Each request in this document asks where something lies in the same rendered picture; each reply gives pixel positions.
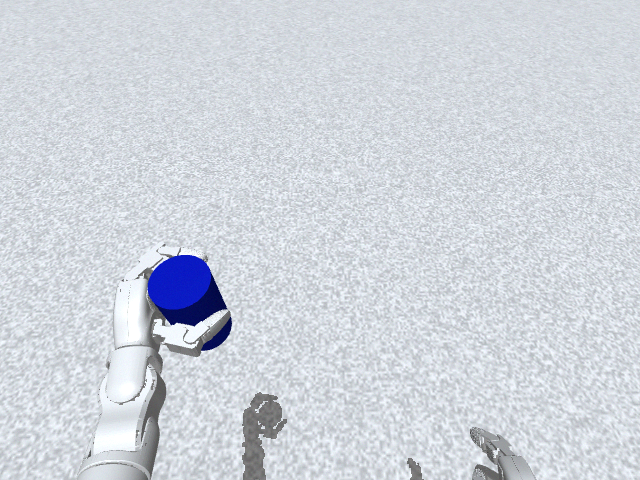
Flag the can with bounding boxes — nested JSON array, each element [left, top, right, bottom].
[[148, 255, 232, 351]]

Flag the left robot hand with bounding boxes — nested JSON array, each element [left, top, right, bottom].
[[113, 242, 231, 357]]

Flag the right robot hand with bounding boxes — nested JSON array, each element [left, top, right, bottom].
[[470, 427, 536, 480]]

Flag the left robot arm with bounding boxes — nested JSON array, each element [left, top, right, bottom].
[[76, 345, 166, 480]]

